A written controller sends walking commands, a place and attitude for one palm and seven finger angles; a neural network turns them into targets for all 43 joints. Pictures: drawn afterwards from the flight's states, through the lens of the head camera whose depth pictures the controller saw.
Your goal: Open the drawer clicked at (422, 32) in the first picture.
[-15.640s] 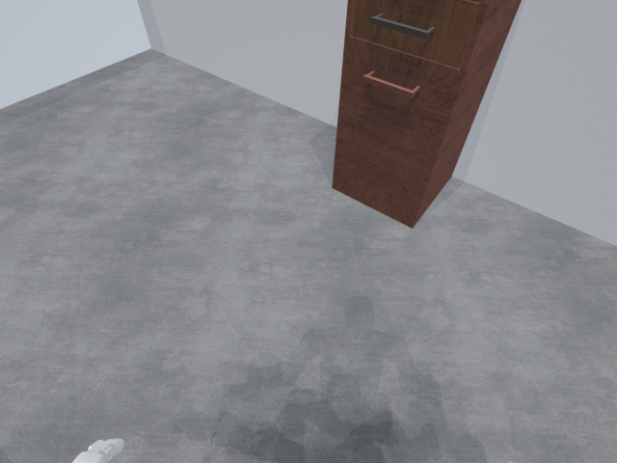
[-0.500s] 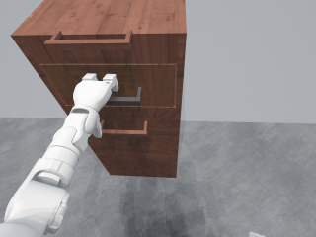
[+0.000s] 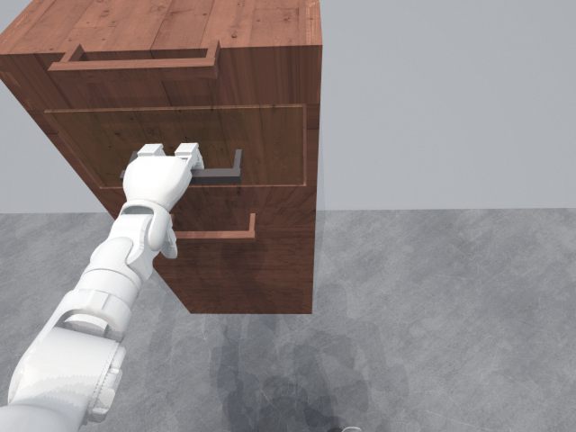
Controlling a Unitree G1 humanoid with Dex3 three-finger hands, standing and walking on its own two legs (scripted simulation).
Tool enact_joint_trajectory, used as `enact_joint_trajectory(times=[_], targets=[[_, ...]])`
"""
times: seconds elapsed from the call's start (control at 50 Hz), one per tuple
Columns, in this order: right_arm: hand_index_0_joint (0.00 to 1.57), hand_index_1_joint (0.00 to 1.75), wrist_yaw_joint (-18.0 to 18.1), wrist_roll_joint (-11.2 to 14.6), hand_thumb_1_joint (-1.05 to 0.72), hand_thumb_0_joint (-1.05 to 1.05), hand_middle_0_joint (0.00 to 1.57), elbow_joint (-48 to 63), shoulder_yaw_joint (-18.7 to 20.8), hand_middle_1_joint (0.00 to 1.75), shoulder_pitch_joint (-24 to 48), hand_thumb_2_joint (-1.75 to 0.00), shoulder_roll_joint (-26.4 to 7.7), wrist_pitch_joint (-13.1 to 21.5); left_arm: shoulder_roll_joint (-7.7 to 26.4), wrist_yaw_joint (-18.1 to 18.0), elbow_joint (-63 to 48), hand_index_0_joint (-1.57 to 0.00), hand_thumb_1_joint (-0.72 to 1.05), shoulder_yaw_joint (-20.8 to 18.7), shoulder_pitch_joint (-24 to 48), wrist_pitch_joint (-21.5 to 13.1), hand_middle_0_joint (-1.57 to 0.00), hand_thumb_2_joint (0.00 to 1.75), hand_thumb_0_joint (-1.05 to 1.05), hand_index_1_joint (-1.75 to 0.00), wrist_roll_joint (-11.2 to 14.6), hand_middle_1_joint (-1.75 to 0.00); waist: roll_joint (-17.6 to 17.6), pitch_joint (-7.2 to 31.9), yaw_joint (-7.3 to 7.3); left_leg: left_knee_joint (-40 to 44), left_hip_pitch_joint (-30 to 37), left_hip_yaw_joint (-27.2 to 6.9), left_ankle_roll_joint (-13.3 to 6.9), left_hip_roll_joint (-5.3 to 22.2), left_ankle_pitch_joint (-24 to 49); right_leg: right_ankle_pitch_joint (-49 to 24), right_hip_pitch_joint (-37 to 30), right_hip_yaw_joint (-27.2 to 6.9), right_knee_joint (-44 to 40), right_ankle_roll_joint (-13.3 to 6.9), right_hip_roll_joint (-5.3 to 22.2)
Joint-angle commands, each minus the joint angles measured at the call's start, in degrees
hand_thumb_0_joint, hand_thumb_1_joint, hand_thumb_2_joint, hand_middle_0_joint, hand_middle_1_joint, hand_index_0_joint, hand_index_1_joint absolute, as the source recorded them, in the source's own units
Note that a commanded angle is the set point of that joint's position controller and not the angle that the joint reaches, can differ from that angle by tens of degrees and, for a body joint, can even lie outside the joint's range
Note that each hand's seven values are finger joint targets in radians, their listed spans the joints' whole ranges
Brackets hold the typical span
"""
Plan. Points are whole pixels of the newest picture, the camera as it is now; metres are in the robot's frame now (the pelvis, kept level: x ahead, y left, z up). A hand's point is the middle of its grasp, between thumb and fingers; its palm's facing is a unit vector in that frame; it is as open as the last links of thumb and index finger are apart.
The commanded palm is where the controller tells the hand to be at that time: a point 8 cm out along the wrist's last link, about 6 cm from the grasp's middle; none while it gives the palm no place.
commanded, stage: lower the fingers behind the handle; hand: left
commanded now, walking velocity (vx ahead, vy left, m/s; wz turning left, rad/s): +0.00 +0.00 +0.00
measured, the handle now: (184, 166) +0.50 +0.18 +0.05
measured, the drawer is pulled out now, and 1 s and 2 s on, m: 0.00 0.00 0.03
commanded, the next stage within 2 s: close the thumb around the handle in 0.54 s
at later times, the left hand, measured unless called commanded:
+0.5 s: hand (173, 201) +0.45 +0.20 +0.02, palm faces -0.05 -0.02 -1.00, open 13.9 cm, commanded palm +0.43 +0.20 +0.08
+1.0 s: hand (172, 200) +0.46 +0.20 +0.03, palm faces -0.03 -0.03 -1.00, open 10.2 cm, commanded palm +0.43 +0.20 +0.08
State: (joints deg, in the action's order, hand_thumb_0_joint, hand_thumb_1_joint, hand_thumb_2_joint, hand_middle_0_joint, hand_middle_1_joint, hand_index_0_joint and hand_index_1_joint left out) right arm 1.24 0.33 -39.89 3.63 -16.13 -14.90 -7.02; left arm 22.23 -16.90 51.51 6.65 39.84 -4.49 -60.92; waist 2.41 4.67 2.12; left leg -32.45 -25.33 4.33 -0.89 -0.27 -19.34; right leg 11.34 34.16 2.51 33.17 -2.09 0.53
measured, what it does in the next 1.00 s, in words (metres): stands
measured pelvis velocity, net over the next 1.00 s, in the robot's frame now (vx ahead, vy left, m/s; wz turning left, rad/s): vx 0.01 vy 0.01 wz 0.01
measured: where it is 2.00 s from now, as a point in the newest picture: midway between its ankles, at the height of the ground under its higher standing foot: outside the picture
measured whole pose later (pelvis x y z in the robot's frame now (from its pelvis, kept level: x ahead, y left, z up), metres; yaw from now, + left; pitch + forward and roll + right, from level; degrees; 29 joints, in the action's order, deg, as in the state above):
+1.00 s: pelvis +0.01 +0.01 -0.01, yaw +0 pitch +14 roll +0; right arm 0.7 -0.2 -39.1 3.4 -15.6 -14.4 -7.0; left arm 20.9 -18.3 52.5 7.2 40.7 -3.9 -61.9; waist 2.4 5.8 2.2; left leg -36.0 -28.4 3.9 -1.7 -0.6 -21.8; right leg 13.2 36.5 2.8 35.6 -1.2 1.0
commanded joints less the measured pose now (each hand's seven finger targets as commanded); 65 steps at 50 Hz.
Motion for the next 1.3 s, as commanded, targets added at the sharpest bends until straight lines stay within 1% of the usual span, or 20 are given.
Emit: enact_joint_trajectory(times=[0.0,0.04,0.12,0.16,0.3,0.38,0.44,0.48,0.5,0.62,0.74,0.78,0.84,0.88,0.96,1.12,1.14,1.18,1.24,1.28], targets=[[0.2,0.3,0.4,-0.2,-0.9,0.0,0.2,4.7,2.1,0.3,-2.3,-0.9,-7.5,1.5,10.7,-3.0,-9.1,-0.3,-0.5,-2.8,26.4,-0.3,-0.3,0.3,0.0,-1.2,0.1,-1.2,-4.1,20.0,1.69,2.6,-0.8,-2.0,-0.9,-1.5,14.6,-11.1,-18.2,-2.9,-1.4,0.0,-0.7],[0.2,0.3,0.6,-0.4,-0.9,0.0,0.2,4.6,2.1,0.3,-2.1,-0.9,-7.8,1.6,14.0,-3.8,-8.8,-0.3,-0.5,-5.7,26.5,-0.4,-0.3,0.3,0.0,-1.2,-0.3,-1.2,-4.1,21.1,1.27,2.2,-1.6,-1.8,-1.1,-1.7,13.7,-10.2,-19.1,-3.3,-1.4,0.0,-0.7],[0.2,0.3,0.6,-0.7,-0.9,0.0,0.2,4.5,2.2,0.3,-3.1,-0.9,-7.4,1.9,12.6,-5.3,-7.9,-0.3,-0.5,-4.5,28.1,-0.3,-0.3,0.3,0.0,-1.2,-1.0,-1.2,-2.3,23.4,1.76,1.0,-2.0,-1.9,-0.9,-1.7,14.5,-11.2,-17.9,-3.1,0.1,-0.1,-0.8],[0.2,0.3,0.4,-0.9,-0.9,0.0,0.2,4.5,2.3,0.3,-3.3,-0.9,-7.5,1.9,14.6,-5.7,-8.2,-0.3,-0.5,-6.5,27.3,-0.1,-0.3,0.3,0.0,-1.2,-0.8,-1.2,-1.9,26.2,0.96,0.6,-1.6,-1.7,-0.9,-1.7,16.3,-13.4,-19.9,-3.3,0.8,0.0,-0.7],[0.2,0.3,0.4,-0.4,-0.9,0.0,0.2,4.7,1.9,0.3,-2.8,-0.9,-8.0,1.6,14.6,-4.9,-5.1,-0.3,-0.5,-6.0,25.8,2.2,-0.3,0.3,0.0,-1.2,-0.3,-1.2,-4.3,23.2,1.38,1.0,-3.6,-1.5,-1.2,-1.6,14.6,-12.6,-19.6,-3.2,0.2,0.2,-0.8],[0.2,0.3,0.7,-0.4,-0.9,0.0,0.2,5.2,2.2,0.3,-3.3,-0.9,-7.7,1.8,12.5,-3.7,-7.8,-0.3,-0.5,-4.1,27.5,0.8,-0.3,0.3,0.0,-1.2,-0.3,-1.2,-2.2,24.3,1.78,0.8,-1.8,-1.8,-1.2,-1.5,15.2,-12.7,-18.9,-3.2,0.2,0.1,-0.8],[0.2,0.3,0.8,-0.4,-0.9,0.0,0.2,5.1,2.2,0.3,-3.6,-0.9,-7.8,1.8,12.3,-3.3,-7.8,-0.3,-0.5,-4.3,27.5,-0.1,-0.3,0.3,0.0,-1.2,-0.1,-1.2,-3.3,23.5,2.11,0.5,-1.1,-2.3,-1.1,-1.3,15.9,-12.3,-17.6,-2.8,0.2,0.0,-1.0],[0.2,0.3,0.6,-0.7,-0.9,0.0,0.2,5.1,2.5,0.3,-4.1,-0.9,-7.6,2.0,11.2,-3.8,-9.2,-0.3,-0.5,-3.7,27.9,-0.8,-0.3,0.3,0.0,-1.2,-0.3,-1.2,-1.3,24.7,1.7,0.2,0.0,-2.5,-1.0,-1.3,17.6,-13.2,-17.1,-2.6,0.8,-0.1,-1.0],[0.2,0.3,0.5,-0.8,-0.9,0.0,0.2,5.0,2.5,0.3,-4.3,-0.9,-7.6,1.9,12.6,-4.1,-10.2,-0.3,-0.5,-5.1,27.5,-1.0,-0.3,0.3,0.0,-1.2,-0.6,-1.2,-1.2,26.2,1.2,-0.2,0.7,-2.6,-0.9,-1.2,19.4,-14.4,-17.4,-2.5,1.4,-0.3,-1.1],[0.2,0.3,-0.2,-0.8,-0.9,0.0,0.2,4.8,2.2,0.3,-3.4,-0.9,-7.7,1.2,13.0,-5.6,-7.5,-0.3,-0.5,-5.9,24.9,1.5,-0.3,0.3,0.0,-1.2,-0.9,-1.2,-2.5,23.8,0.62,0.1,-1.6,-2.2,-0.6,-1.2,19.5,-15.3,-18.0,-2.3,1.5,-0.2,-1.1],[0.2,0.3,0.1,-0.8,-0.9,0.0,0.2,5.5,2.4,0.3,-2.9,-0.9,-7.7,0.9,12.4,-4.2,-10.0,-0.32,-0.16,-5.5,24.9,1.5,-0.32,0.44,0.0,-1.24,-0.5,-1.24,-2.7,26.4,0.7,-0.2,0.8,-2.4,-0.7,-1.1,22.3,-17.2,-19.4,-2.2,1.6,-0.2,-1.2],[0.2,0.3,0.1,-0.7,-0.9,0.0,0.2,5.4,2.5,0.3,-3.0,-0.9,-7.4,1.0,9.2,-3.5,-9.1,-0.33,-0.05,-2.9,24.2,1.4,-0.33,0.49,0.0,-1.25,-0.2,-1.25,-3.2,23.4,1.51,-0.1,0.7,-2.4,-0.7,-0.9,21.4,-16.3,-17.6,-1.9,1.1,-0.1,-1.2],[0.2,0.3,0.2,-0.7,-0.9,0.0,0.2,5.6,2.3,0.3,-2.9,-0.9,-7.6,1.0,11.2,-3.3,-9.9,-0.34,0.12,-4.2,24.8,0.7,-0.34,0.56,0.0,-1.27,-0.5,-1.27,-2.1,23.7,0.95,0.0,0.8,-2.7,-0.6,-1.1,21.2,-15.5,-17.5,-2.0,1.2,-0.3,-1.2],[0.2,0.3,0.1,-0.8,-0.9,0.0,0.2,5.3,2.4,0.3,-3.2,-0.9,-7.3,1.1,8.3,-3.6,-10.9,-0.35,0.23,-1.6,27.5,0.5,-0.35,0.61,0.0,-1.28,-0.5,-1.28,-1.4,23.0,2.07,-0.3,1.8,-3.0,-0.5,-0.9,21.2,-14.6,-15.3,-1.7,1.3,-0.3,-1.2],[0.2,0.3,-0.2,-1.1,-0.9,0.0,0.2,5.3,2.5,0.3,-3.6,-0.9,-7.3,1.0,9.9,-4.1,-11.6,-0.37,0.45,-3.5,26.5,0.3,-0.37,0.71,0.0,-1.3,-0.6,-1.3,-0.6,25.9,1.04,-0.9,3.0,-3.3,-0.1,-0.8,24.9,-16.8,-16.6,-1.7,2.1,-0.4,-1.3],[0.2,0.3,-0.6,-1.0,-0.9,0.0,0.2,5.4,2.3,0.3,-2.7,-0.9,-7.3,0.6,10.6,-4.8,-10.4,-0.4,0.9,-4.7,23.9,1.9,-0.4,0.9,0.0,-1.35,-0.9,-1.35,-3.4,24.0,0.34,-0.2,0.5,-2.5,-0.4,-0.9,23.2,-17.6,-18.6,-1.9,1.7,-0.4,-1.2],[0.2,0.3,-0.4,-1.1,-0.9,0.0,0.2,5.6,2.3,0.3,-2.3,-0.9,-7.5,0.5,12.3,-4.7,-10.8,-0.4,0.9,-6.2,23.2,1.8,-0.4,0.9,0.0,-1.35,-0.8,-1.35,-2.7,25.1,-0.21,-0.2,0.3,-2.4,-0.4,-1.0,23.3,-17.9,-19.7,-2.0,2.0,-0.4,-1.1],[0.2,0.3,-0.2,-0.9,-0.9,0.0,0.2,5.4,2.1,0.3,-2.3,-0.9,-7.4,0.4,11.6,-4.6,-10.3,-0.4,0.9,-4.9,24.5,2.1,-0.4,0.9,0.0,-1.35,-1.0,-1.35,-3.7,23.3,0.87,0.1,-0.4,-2.3,-0.5,-1.0,21.3,-17.1,-19.0,-2.0,1.5,-0.2,-1.1],[0.2,0.3,0.0,-0.8,-0.9,0.0,0.2,5.5,2.1,0.3,-2.0,-0.9,-7.5,0.6,13.1,-4.1,-9.8,-0.4,0.9,-6.2,23.4,1.9,-0.4,0.9,0.0,-1.35,-0.6,-1.35,-3.1,24.2,0.25,0.3,-0.5,-2.1,-0.6,-1.2,20.0,-16.0,-20.0,-2.5,1.2,-0.3,-1.0],[0.2,0.3,0.2,-0.7,-0.9,0.0,0.2,5.6,2.1,0.3,-2.3,-0.9,-7.3,0.8,11.1,-3.8,-9.7,-0.4,0.9,-4.1,24.6,1.8,-0.4,0.9,0.0,-1.35,-0.6,-1.35,-3.0,23.0,0.92,0.6,-0.7,-2.2,-0.6,-1.2,19.4,-15.6,-19.1,-2.2,1.0,-0.2,-1.0]])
